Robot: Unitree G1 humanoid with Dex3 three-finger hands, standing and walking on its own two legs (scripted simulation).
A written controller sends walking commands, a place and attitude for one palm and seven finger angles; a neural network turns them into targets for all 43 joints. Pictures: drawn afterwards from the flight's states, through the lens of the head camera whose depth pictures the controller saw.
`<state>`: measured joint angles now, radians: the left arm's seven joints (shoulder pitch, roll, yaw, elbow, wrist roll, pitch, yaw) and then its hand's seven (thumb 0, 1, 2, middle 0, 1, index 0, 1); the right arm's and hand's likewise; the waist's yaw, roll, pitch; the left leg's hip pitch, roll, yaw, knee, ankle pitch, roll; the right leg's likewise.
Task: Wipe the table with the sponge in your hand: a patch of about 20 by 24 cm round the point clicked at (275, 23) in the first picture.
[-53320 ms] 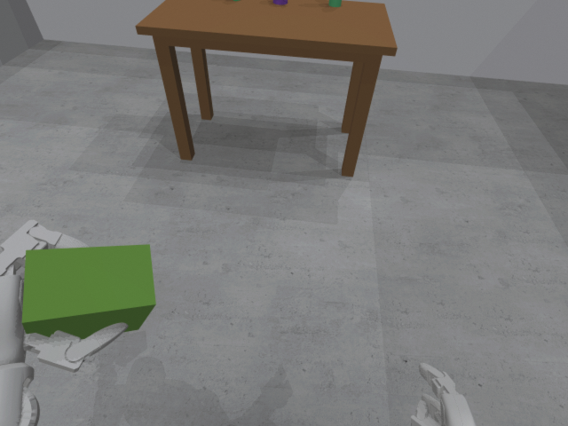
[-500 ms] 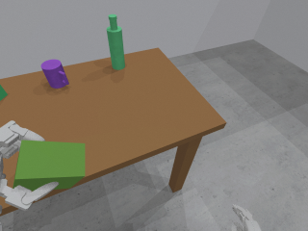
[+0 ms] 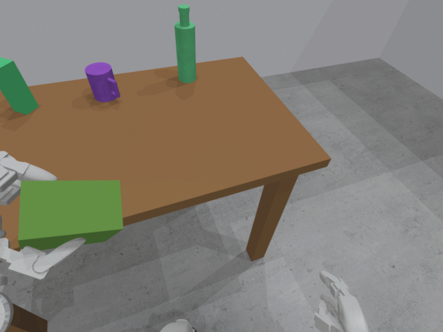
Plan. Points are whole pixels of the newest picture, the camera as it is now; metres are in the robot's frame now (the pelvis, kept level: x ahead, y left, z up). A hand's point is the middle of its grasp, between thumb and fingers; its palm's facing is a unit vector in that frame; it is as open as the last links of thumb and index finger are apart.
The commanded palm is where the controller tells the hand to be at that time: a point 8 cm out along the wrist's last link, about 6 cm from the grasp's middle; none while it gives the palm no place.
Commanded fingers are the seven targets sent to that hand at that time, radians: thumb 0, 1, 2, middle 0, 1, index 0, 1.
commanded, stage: step back with the hand held close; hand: left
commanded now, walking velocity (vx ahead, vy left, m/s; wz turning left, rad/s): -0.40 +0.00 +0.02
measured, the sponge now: (83, 215) +0.23 +0.22 +0.14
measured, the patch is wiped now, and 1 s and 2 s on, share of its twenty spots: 1.00 1.00 1.00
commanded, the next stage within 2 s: stop stepping back and stand still in 0.30 s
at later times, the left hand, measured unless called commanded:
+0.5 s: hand (13, 312) +0.10 +0.22 +0.18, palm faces +0.28 -0.85 -0.45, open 10.6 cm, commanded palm +0.05 +0.27 +0.20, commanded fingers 0.00 0.10 1.30 -1.20 -1.60 -1.20 -1.60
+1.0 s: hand out of the picture +0.00 +0.22 +0.19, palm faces +0.41 -0.82 -0.40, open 10.6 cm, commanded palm -0.04 +0.26 +0.20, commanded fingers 0.00 0.10 1.30 -1.20 -1.60 -1.20 -1.60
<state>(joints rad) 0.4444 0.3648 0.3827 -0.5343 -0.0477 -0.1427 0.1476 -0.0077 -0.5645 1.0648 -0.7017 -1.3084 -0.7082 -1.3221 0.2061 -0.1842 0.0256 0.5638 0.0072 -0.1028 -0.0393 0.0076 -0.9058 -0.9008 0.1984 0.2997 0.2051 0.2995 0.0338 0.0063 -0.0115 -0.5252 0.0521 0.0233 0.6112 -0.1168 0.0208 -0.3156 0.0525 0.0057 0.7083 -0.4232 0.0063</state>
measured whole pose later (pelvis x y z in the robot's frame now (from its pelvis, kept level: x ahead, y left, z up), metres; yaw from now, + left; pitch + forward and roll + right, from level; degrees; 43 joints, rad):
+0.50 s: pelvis -0.12 +0.00 +0.01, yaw -2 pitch +1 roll +0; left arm 0.58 0.42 0.39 -0.68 -0.06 -0.15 0.14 -0.01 -0.57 1.07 -0.70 -1.31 -0.71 -1.33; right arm 0.23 -0.17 0.00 0.57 0.03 -0.14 -0.01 0.01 -0.91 -0.90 0.20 0.30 0.20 0.30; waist -0.02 -0.04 0.08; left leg -0.35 0.06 0.03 0.54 -0.22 -0.02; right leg -0.46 0.02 0.00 0.76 -0.39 0.03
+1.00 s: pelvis -0.20 -0.03 +0.01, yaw +1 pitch +0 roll +0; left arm 0.53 0.41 0.35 -0.48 -0.05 -0.12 0.15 -0.01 -0.58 1.07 -0.71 -1.31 -0.71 -1.33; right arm 0.31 -0.22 0.00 0.62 0.03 -0.14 -0.07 0.01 -0.91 -0.90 0.20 0.30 0.20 0.30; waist -0.04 0.00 -0.10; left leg -0.21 0.05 0.02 0.54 -0.33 -0.02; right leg -0.43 0.00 -0.06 0.81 -0.40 0.01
